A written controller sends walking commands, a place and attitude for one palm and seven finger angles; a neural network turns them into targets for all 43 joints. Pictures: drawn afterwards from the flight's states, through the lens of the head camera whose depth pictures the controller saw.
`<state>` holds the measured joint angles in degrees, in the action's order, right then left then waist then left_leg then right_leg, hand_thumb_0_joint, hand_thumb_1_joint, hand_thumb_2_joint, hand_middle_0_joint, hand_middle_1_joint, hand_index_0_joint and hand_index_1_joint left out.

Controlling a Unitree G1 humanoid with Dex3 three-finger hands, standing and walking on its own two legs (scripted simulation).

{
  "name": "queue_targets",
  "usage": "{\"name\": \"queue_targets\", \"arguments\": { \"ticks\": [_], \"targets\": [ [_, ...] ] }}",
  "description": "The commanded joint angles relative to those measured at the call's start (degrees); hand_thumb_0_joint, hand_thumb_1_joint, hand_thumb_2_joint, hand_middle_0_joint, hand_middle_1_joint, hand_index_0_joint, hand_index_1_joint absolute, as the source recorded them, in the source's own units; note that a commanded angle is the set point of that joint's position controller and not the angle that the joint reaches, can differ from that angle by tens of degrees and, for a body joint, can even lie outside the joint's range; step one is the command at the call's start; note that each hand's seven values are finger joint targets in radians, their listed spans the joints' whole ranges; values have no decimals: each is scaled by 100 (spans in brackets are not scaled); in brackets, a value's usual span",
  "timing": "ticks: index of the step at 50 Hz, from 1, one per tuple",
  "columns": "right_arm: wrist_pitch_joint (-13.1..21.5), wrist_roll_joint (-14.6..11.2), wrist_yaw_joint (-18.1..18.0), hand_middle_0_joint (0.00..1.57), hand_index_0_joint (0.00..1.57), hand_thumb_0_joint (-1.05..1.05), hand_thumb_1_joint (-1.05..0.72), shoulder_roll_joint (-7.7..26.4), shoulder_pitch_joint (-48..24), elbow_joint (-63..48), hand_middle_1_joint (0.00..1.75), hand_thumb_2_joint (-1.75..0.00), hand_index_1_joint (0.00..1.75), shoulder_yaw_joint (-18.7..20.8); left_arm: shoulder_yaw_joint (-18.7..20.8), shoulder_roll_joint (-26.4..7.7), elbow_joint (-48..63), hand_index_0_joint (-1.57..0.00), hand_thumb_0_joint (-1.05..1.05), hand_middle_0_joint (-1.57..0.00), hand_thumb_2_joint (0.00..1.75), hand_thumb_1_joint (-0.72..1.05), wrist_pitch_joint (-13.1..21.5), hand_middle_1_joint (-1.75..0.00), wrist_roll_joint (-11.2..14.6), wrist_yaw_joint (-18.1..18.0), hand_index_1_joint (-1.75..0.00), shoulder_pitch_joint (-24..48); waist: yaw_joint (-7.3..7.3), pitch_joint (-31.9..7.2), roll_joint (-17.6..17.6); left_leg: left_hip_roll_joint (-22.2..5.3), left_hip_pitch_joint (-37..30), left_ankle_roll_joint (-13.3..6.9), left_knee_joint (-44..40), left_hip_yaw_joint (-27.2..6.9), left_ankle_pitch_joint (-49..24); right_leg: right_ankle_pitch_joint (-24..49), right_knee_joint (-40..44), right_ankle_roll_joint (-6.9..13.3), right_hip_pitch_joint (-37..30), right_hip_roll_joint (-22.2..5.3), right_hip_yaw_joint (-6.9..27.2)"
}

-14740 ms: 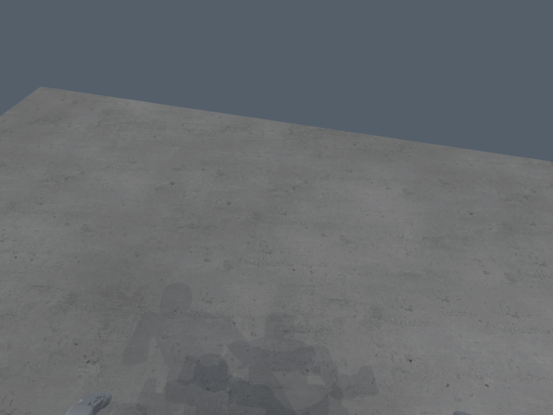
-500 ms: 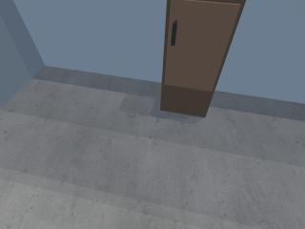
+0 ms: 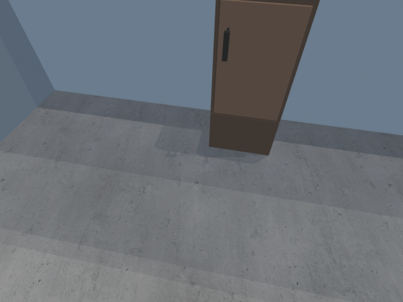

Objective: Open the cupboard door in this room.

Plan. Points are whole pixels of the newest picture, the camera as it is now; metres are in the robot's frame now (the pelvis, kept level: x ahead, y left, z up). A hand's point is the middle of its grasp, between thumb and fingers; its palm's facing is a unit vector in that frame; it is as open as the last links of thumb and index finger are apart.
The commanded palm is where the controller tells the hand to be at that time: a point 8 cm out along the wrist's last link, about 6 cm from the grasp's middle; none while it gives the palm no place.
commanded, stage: look at it before walking up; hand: left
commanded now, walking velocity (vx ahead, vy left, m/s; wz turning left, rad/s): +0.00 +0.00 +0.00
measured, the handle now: (226, 44) +1.15 -0.05 -0.02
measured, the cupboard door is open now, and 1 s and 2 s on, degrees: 0 0 0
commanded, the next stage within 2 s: walk to a spot facing it in 0.10 s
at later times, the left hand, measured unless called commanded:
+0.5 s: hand out of the picture +0.03 +0.16 -0.18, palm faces -0.06 -0.98 -0.21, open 7.4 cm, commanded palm none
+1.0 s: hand out of the picture +0.16 +0.11 -0.17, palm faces -0.13 -0.98 -0.17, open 7.4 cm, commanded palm none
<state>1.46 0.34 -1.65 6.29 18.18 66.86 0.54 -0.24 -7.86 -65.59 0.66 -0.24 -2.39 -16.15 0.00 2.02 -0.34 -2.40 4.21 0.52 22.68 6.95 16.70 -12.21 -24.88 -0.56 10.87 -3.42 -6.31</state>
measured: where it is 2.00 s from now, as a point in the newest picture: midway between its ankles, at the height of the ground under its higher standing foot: (221, 262)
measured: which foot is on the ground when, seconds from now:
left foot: down 0.00-0.54, up 0.56-1.00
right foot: down 0.00-1.00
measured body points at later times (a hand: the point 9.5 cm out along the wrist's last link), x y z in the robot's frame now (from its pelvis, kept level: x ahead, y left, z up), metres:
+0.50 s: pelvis +0.02 -0.02 -0.01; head +0.04 -0.05 +0.43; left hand +0.04 +0.21 -0.16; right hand -0.03 -0.25 -0.18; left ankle -0.05 +0.11 -0.74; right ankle +0.03 -0.12 -0.73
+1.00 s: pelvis +0.20 -0.06 -0.01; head +0.24 -0.07 +0.44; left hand +0.17 +0.16 -0.16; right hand +0.28 -0.31 -0.15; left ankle +0.35 +0.04 -0.71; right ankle +0.05 -0.12 -0.74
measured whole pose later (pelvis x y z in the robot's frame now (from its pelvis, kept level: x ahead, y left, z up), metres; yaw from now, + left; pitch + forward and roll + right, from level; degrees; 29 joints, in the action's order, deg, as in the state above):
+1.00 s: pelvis +0.20 -0.06 -0.01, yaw -14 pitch +0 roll +0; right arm 0.7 1.1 1.7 10.6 2.9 57.0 2.4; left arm 0.7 -6.5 -64.0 4.0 -1.0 -0.8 -24.0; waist 3.7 4.9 -0.8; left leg -5.5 30.5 2.1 40.9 6.2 10.3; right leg -21.6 -18.3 2.2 -3.3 1.5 -1.8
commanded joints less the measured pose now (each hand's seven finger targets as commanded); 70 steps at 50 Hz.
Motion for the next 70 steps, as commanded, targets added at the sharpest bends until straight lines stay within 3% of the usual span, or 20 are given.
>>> {"name": "queue_targets", "arguments": {
  "ticks": [1, 13, 17, 20, 23, 25, 26, 27, 28, 31, 34, 47, 50, 51, 52, 53, 54, 57, 60, 70],
  "targets": [
    [46, 3, -54, 20, 20, 0, -90, 562, 456, -102, 30, -90, 30, 86, 96, -510, 105, -20, 0, -20, 90, 90, 65, -30, -22, -17, -30, -416, 41, 287, 57, -551, 524, -126, -542, -515, -1119, 1023, 341, 116, -160, -439, 489],
    [-9, 46, -55, 20, 20, 0, -90, 643, 487, -130, 30, -90, 30, 136, 167, -559, 148, -20, 0, -20, 90, 90, -3, -30, -43, 47, -30, -270, -22, 304, -49, -584, 382, -113, -471, -387, 37, 16, 271, 170, 190, -296, 593],
    [-91, 92, -54, 20, 20, 0, -90, 1132, 439, -426, 30, -90, 30, 362, 322, -496, 577, -20, 0, -20, 90, 90, -130, -30, -140, 230, -30, 49, -122, 875, -948, -1467, 592, -582, -1160, -1196, 2311, -1161, -1277, 112, 1516, 246, 79],
    [19, 138, -35, 20, 20, 0, -90, 1256, 481, -559, 30, -90, 30, 445, 410, -396, 999, -20, 0, -20, 90, 90, -100, -30, -163, 345, -30, 591, -251, 1015, -910, -2090, 210, -1024, -1342, -1449, 1587, -1493, -2383, 98, 2407, -147, 162],
    [72, 161, -13, 20, 20, 0, -90, 1314, 136, -682, 30, -90, 30, 465, 432, -328, 997, -20, 0, -20, 90, 90, -24, -30, -142, 415, -30, 261, -9, 624, -617, -1931, 284, -797, -716, -651, 485, -1243, -1709, 77, 1544, -141, -70],
    [66, 137, 12, 20, 20, 0, -90, 1296, -167, -781, 30, -90, 30, 451, 500, -486, 650, -20, 0, -20, 90, 90, 43, -30, -157, 410, -30, -828, 534, 185, 39, -1392, 1103, -402, 882, 80, 65, -499, -607, 180, -297, 178, -264],
    [88, 36, 66, 20, 20, 0, -90, 1060, -379, -995, 30, -90, 30, 392, 600, -1062, 391, -20, 0, -20, 90, 90, 128, -30, -187, 344, -30, -1704, 910, -114, 1588, -738, 2244, -82, 2808, 655, 234, -1144, 378, 566, -1354, -729, 1399],
    [111, 32, 124, 20, 20, 0, -90, 847, -845, -1398, 30, -90, 30, 305, 641, -1508, 262, -20, 0, -20, 90, 90, 156, -30, -75, 258, -30, -2167, 985, -68, 2427, -57, 3555, 104, 4238, 334, 1836, -624, 1251, 1112, -1695, -1791, 3672],
    [88, 39, 127, 20, 20, 0, -90, 966, -1118, -1462, 30, -90, 30, 336, 630, -1427, 321, -20, 0, -20, 90, 90, 178, -30, -20, 164, -30, -1960, 883, 78, 1763, -282, 3690, 62, 4834, -362, 1525, -912, 1511, 1274, -1189, -1997, 4089],
    [52, 136, 207, 20, 20, 0, -90, 928, -1007, -1241, 30, -90, 30, 392, 480, -1007, 672, -20, 0, -20, 90, 90, 245, -30, -71, 179, -30, -793, 281, 457, 280, -663, 3451, 133, 4749, -631, 53, -1473, 1481, 1096, -213, -1481, 2811],
    [-6, 159, 255, 20, 20, 0, -90, 825, -631, -1053, 30, -90, 30, 380, 422, -905, 630, -20, 0, -20, 90, 90, 356, -30, -85, 184, -30, -790, 88, 104, 456, -599, 3176, 256, 4294, -512, -433, -112, 1379, 863, -388, -1028, 1889],
    [85, 66, 321, 20, 20, 0, -90, 642, -2083, -1524, 30, -90, 30, 202, 299, -845, 174, -20, 0, -20, 90, 90, 378, -30, -87, 79, -30, -1348, 400, 537, 807, -221, 2976, 161, 1803, 34, -651, 3372, 903, 868, -1276, -858, 1200],
    [163, 88, 213, 20, 20, 0, -90, 795, -1231, -1271, 30, -90, 30, 249, 355, -1014, 213, -20, 0, -20, 90, 90, 366, -30, -69, 50, -30, -1050, -60, 26, 718, 119, 1616, -17, 952, 220, -774, 4645, -186, 701, -1311, -745, 1001],
    [194, 112, 159, 20, 20, 0, -90, 948, -401, -968, 30, -90, 30, 276, 348, -1014, 216, -20, 0, -20, 90, 90, 365, -30, -34, 40, -30, -976, -385, -485, 602, 81, 436, -119, 510, 160, -1460, 4513, -1147, 485, -983, -564, 808],
    [229, 157, 102, 20, 20, 0, -90, 1373, 434, -726, 30, -90, 30, 359, 321, -849, 264, -20, 0, -20, 90, 90, 360, -30, 27, 49, -30, -1096, -620, -1186, -124, -848, -1259, -489, 754, -749, -3220, 2789, -2342, 243, 233, -156, 576],
    [204, 144, 91, 20, 20, 0, -90, 1805, 1072, -572, 30, -90, 30, 451, 243, -531, 326, -20, 0, -20, 90, 90, 385, -30, 82, 87, -30, -1242, -641, -1685, -1264, -2303, -2142, -1236, 751, -2225, -5569, -1686, -4158, 117, 1351, 492, 248],
    [147, 45, 68, 20, 20, 0, -90, 1746, 904, -566, 30, -90, 30, 379, 229, -508, 425, -20, 0, -20, 90, 90, 374, -30, 35, 20, -30, -1099, -487, -1553, -1021, -2544, -1637, -1513, 374, -2402, -5822, -2376, -4849, 135, 1576, 392, 692],
    [190, 74, 15, 20, 20, 0, -90, 989, 9, -707, 30, -90, 30, 217, 254, -449, 495, -20, 0, -20, 90, 90, 235, -30, -34, 81, -30, -331, -179, -237, -651, -1930, 270, -1336, -339, -1831, -3937, -1730, -4602, -24, 1740, -194, 741],
    [221, 75, 16, 20, 20, 0, -90, 819, -294, -717, 30, -90, 30, 217, 223, -176, 416, -20, 0, -20, 90, 90, 52, -30, -55, 111, -30, -540, 118, -442, -495, -1335, 927, -1004, -440, -997, -3750, -1296, -3197, -139, 882, -226, 470],
    [4, 82, 58, 20, 20, 0, -90, 991, -193, -534, 30, -90, 30, 287, 168, -474, 529, -20, 0, -20, 90, 90, -30, -30, -99, 108, -30, -76, 213, -109, -517, -982, 1414, -725, -505, -1336, -151, -305, -499, -153, -215, -7, 83]
  ]
}}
